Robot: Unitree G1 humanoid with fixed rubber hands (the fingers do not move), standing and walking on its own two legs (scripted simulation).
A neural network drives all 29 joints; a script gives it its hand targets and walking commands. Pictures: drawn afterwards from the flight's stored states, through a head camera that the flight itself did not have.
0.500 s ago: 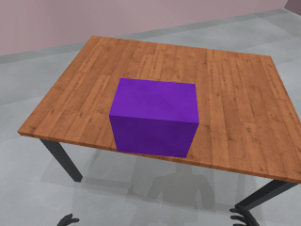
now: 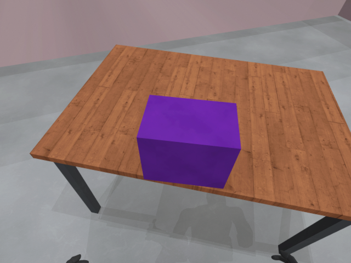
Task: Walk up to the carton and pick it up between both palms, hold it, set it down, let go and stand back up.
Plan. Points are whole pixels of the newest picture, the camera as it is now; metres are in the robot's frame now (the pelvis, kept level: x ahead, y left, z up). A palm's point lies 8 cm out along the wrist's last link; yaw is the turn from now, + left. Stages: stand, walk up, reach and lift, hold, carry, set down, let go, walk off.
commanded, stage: walk up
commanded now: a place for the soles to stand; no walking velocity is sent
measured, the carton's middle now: (187, 143) +0.45 -0.02 -0.04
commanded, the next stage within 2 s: reach and lift in 0.50 s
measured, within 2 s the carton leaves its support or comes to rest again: neither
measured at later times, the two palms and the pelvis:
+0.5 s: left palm out of the picture +0.10 +0.28 -0.10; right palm out of the picture +0.14 -0.25 -0.08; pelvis +0.00 +0.01 +0.00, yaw +2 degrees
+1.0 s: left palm (68, 258) +0.16 +0.25 -0.08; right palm (297, 258) +0.15 -0.24 -0.04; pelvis -0.01 -0.01 +0.00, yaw -3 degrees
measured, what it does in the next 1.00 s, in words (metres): stands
